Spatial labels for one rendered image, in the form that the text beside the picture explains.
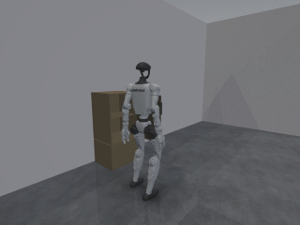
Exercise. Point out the left robot upper arm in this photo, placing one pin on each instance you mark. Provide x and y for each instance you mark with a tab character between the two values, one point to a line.
128	97

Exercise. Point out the robot right foot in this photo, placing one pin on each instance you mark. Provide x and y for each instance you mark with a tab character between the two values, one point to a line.
147	196

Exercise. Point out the robot torso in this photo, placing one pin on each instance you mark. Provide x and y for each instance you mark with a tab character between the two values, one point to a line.
141	103

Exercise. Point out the robot left hand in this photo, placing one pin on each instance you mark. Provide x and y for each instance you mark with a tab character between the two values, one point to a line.
125	135

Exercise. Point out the left robot forearm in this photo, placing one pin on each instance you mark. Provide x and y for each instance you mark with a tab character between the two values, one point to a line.
125	119

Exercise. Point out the right robot forearm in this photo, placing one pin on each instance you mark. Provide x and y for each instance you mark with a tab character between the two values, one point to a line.
156	120

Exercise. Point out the robot right hand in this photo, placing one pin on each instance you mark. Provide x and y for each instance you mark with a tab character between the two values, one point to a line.
160	139

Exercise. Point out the cupboard door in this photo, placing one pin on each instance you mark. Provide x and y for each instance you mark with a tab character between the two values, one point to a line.
150	118

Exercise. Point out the right robot upper arm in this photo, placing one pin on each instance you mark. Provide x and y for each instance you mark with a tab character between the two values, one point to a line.
155	89

